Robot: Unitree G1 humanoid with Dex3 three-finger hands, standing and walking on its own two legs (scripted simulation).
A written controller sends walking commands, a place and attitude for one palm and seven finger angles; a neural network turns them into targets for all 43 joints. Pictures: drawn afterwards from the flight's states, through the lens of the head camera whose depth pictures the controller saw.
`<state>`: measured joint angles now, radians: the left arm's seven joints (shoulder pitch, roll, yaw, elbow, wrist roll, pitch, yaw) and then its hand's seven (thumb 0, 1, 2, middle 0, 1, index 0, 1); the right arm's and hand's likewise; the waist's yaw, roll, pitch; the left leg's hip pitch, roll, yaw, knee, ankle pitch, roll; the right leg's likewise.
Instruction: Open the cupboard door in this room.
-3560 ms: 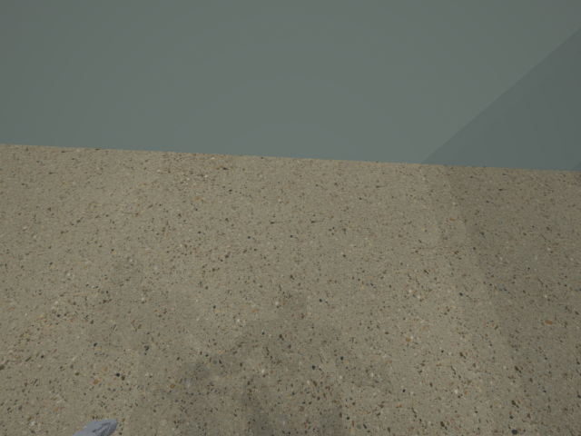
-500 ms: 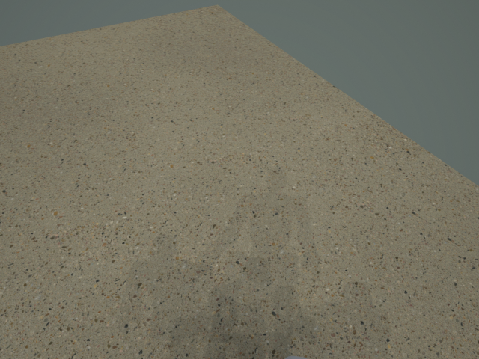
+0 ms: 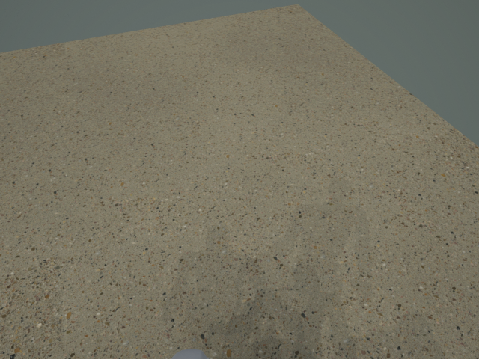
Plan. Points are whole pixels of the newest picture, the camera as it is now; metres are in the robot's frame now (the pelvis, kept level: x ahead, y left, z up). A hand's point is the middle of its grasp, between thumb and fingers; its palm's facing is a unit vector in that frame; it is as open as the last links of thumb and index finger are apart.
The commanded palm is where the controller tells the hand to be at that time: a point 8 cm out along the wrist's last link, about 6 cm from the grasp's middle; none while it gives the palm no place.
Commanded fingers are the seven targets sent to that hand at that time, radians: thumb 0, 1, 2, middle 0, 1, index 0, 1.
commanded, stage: turn or walk to find it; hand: left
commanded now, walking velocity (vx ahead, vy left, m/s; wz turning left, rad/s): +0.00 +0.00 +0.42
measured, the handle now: out of the picture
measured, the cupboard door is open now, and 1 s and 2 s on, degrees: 0 0 0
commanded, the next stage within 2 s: none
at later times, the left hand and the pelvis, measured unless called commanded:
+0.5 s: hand out of the picture +0.03 +0.26 -0.16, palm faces +0.21 -0.94 -0.25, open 7.4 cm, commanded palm none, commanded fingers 0.00 0.90 0.90 -0.20 -0.30 -0.20 -0.30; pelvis -0.02 +0.04 +0.00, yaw +11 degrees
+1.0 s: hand out of the picture -0.09 +0.21 -0.17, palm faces +0.44 -0.87 -0.24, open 7.4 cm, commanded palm none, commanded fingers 0.00 0.90 0.90 -0.20 -0.30 -0.20 -0.30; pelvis -0.04 +0.01 +0.00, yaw +26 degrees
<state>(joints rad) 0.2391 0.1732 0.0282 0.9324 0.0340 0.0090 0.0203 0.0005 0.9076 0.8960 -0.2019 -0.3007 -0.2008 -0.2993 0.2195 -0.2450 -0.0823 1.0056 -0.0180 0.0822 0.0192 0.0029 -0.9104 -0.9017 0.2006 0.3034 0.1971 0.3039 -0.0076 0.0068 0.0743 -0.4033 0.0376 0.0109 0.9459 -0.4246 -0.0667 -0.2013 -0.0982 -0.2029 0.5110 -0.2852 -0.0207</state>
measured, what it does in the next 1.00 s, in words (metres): steps on the spot, turning left: left foot, then right foot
